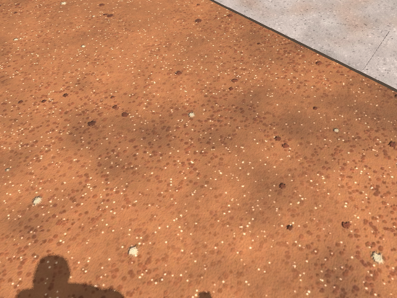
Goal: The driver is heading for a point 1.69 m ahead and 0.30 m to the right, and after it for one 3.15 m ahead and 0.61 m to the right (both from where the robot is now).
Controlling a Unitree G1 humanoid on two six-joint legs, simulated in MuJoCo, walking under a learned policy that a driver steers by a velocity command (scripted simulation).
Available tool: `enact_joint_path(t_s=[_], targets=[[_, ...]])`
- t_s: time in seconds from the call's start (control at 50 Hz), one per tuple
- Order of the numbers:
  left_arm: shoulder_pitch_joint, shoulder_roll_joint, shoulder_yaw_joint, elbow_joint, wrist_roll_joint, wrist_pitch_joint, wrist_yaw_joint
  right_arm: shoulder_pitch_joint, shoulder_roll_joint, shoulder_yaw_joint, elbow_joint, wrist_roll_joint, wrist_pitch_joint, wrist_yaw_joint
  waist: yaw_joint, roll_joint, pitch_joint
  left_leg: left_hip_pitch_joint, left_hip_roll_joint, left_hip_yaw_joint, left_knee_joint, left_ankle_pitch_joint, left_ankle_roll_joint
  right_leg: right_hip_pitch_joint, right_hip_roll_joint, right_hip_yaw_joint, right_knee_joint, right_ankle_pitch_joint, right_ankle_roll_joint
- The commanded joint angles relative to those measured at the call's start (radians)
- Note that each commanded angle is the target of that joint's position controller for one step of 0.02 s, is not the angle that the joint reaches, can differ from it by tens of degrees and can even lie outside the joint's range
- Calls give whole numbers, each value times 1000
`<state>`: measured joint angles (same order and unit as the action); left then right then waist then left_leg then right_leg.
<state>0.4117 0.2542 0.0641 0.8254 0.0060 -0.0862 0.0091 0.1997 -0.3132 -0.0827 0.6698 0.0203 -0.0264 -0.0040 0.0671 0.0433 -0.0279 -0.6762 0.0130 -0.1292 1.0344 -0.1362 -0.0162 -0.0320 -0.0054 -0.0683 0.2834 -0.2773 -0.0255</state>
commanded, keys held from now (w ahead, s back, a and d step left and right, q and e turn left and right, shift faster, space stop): w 0.08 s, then w+e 0.80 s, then w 0.12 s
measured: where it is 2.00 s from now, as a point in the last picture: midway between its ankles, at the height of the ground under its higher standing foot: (271, 171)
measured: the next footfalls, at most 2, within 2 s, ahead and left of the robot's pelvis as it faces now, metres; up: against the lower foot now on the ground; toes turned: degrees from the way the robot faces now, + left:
left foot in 0.24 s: +0.27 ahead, +0.17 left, +0.00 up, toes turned +0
right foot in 0.76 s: +0.53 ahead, -0.12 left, +0.00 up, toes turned -20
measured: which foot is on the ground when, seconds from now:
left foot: up 0.00-0.22, down 0.24-0.76, up 0.78-1.00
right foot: down 0.00-0.24, up 0.26-0.74, down 0.76-1.00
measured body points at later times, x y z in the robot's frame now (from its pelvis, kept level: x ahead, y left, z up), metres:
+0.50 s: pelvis +0.24 +0.07 +0.00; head +0.26 +0.07 +0.45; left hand +0.41 +0.34 -0.11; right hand +0.27 -0.22 -0.12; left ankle +0.23 +0.17 -0.75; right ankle +0.30 -0.10 -0.66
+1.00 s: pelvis +0.51 -0.04 +0.00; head +0.54 -0.07 +0.45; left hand +0.70 +0.18 -0.10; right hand +0.56 -0.36 -0.10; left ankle +0.65 +0.11 -0.67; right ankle +0.49 -0.11 -0.75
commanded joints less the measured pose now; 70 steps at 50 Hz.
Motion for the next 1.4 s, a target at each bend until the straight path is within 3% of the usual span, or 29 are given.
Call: enact_joint_path(t_s=[0.02,0.14,0.18,0.22,0.24,0.26,0.28,0.3,0.38,0.48,0.66,0.7,0.74,0.76,0.78,0.8,0.82,0.84,0.86,0.9,1.06,1.18,1.24,1.28,1.3,1.32,1.34,1.36,1.4], targets=[[-31,144,24,-48,-9,-11,0,-147,-19,6,-113,-4,-27,16,-1,-142,127,-151,43,60,-143,93,-17,19,-220,168,-175,99,-142],[61,190,25,7,-33,17,-4,-288,0,25,-172,11,-52,59,38,-157,174,29,26,157,-429,36,18,24,-262,145,-147,254,-152],[52,220,33,16,-40,26,-3,-233,-40,9,-167,12,-61,62,-18,-186,140,151,-7,158,-497,-9,52,53,-283,162,-76,445,-137],[22,221,29,16,-38,29,1,29,-120,-35,-94,9,-60,43,-172,-171,-39,543,-42,177,-554,42,108,-21,-216,91,223,737,-87],[7,166,8,-16,-15,22,1,227,-183,-56,-58,-8,-52,24,-253,-93,-211,895,137,-4,-498,18,160,-256,-169,73,525,464,-47],[122,12,-34,-49,-14,6,-3,259,-264,-61,-45,-31,-48,19,-165,217,-379,1154,414,-484,-614,-181,292,-589,12,94,872,-268,12],[71,129,-3,-31,-50,-9,-5,256,-164,-38,-47,-39,-50,19,-207,156,-362,1058,413,-579,-724,-288,296,-661,-9,224,1006,-284,13],[-15,170,14,-62,-69,-9,-5,190,-112,-19,-33,-28,-53,19,-185,137,-180,932,376,-396,-738,-251,251,-729,-55,196,1030,-201,7],[-33,102,15,-48,-43,30,-3,22,-18,-1,-6,-33,-80,25,-66,85,-1,573,243,-40,-861,-2,196,-575,-144,174,923,25,13],[-122,75,13,-93,-33,60,-5,15,-51,-18,46,-35,-103,15,-48,22,93,527,245,135,-923,155,207,-662,-143,195,778,162,34],[-398,76,-6,-220,-29,44,-68,111,-144,-44,106,-2,-57,-5,-132,-20,152,742,279,312,-863,304,163,-672,-97,46,375,251,-29],[-376,105,9,-238,-28,49,-73,104,-175,-51,104,5,-40,-9,-98,15,96,787,278,340,-742,626,141,-576,-34,-15,363,153,-65],[-182,174,50,-205,-33,58,-65,84,-195,-53,96,15,-22,-14,20,36,-29,753,248,370,-444,855,109,-305,57,-61,333,98,-120],[-10,239,86,-162,-34,67,-49,84,-173,-40,87,11,-25,-18,107,1,-117,582,208,381,-184,709,67,-15,65,-3,282,146,-162],[22,360,110,-152,-40,70,-30,161,-35,1,35,-34,-41,-11,22,-266,-188,139,53,357,201,-139,-5,334,-190,484,243,61,-310],[21,339,93,-198,-31,48,-39,136,-39,18,14,-20,-82,0,26,-229,-372,-34,-67,88,381,-489,-11,458,-333,942,56,-100,-434],[-1,260,70,-190,-22,32,-47,8,-118,-3,-16,21,-104,10,66,-133,-266,-133,-10,22,390,-401,11,401,-313,830,-2,-84,-364],[-46,231,61,-186,-25,23,-47,-23,-110,3,-29,25,-117,10,31,-100,-142,-139,32,34,311,-311,30,259,-274,692,-2,-17,-325],[-120,198,51,-195,-27,20,-44,-18,-104,3,-15,0,-120,1,-19,-38,-72,-83,74,36,219,-247,28,111,-230,582,1,86,-290],[-195,151,33,-224,-8,19,-35,22,-116,-8,2,-21,-98,1,-80,-75,-36,47,112,36,128,-172,13,-62,-180,465,-35,247,-271],[-120,178,28,-155,-13,9,-6,-133,-30,30,-14,-18,-69,15,-10,-118,38,108,84,111,-347,242,-43,-168,-103,209,-92,304,-199],[-50,200,33,-87,-13,13,-10,-235,-54,30,-55,2,-79,50,32,-109,104,5,63,106,-483,194,36,50,-223,217,-68,294,-183],[-78,217,41,-78,-13,27,0,-171,-75,21,-53,1,-77,64,-17,-122,68,77,19,128,-499,57,90,127,-238,168,29,572,-145],[-112,214,36,-91,-8,41,9,43,-133,-15,3,-7,-70,55,-130,-100,-77,385,-60,188,-524,77,138,82,-169,82,314,875,-98],[-94,183,20,-115,11,41,20,189,-197,-34,21,-8,-65,47,-179,-2,-193,664,75,-19,-510,126,195,-113,-124,41,604,642,-56],[33,78,-12,-140,17,18,4,225,-272,-50,27,-3,-67,52,-99,256,-287,1004,295,-551,-611,-77,386,-545,86,60,958,-138,27],[-35,147,-7,-135,-4,-9,-9,246,-169,-26,26,10,-66,53,-158,161,-308,1058,302,-684,-727,-265,369,-681,63,200,1049,-261,18],[-140,191,4,-169,-36,-29,-20,188,-140,-17,13,1,-63,47,-168,97,-164,952,280,-552,-746,-246,328,-745,15,202,1048,-179,3],[-229,178,3,-195,-6,-47,-14,98,-124,-10,-11,-10,-57,40,-122,-47,-31,713,212,-381,-763,-23,301,-699,-48,176,911,-70,5]])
